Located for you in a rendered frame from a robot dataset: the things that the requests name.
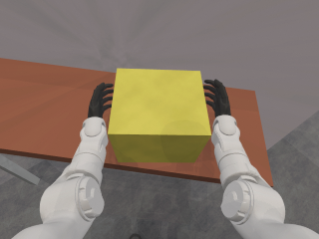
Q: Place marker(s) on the robot right forearm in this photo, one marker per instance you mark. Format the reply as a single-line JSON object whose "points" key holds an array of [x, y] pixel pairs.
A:
{"points": [[231, 158]]}

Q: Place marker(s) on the carton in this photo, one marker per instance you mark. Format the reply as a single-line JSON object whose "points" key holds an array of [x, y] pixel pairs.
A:
{"points": [[158, 116]]}

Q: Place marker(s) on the right robot upper arm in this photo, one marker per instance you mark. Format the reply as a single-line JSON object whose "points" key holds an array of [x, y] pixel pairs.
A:
{"points": [[258, 212]]}

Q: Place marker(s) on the robot left forearm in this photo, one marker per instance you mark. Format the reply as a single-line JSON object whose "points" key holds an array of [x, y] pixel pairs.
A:
{"points": [[90, 155]]}

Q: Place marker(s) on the left robot hand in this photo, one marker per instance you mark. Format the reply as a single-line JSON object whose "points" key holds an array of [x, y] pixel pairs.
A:
{"points": [[96, 106]]}

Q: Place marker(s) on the right robot hand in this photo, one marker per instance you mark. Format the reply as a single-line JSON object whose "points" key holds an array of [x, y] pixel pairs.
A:
{"points": [[220, 104]]}

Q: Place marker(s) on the table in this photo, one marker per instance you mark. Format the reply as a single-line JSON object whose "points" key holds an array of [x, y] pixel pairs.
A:
{"points": [[43, 107]]}

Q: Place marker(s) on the left robot upper arm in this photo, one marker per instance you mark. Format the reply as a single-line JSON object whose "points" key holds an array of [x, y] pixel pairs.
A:
{"points": [[68, 210]]}

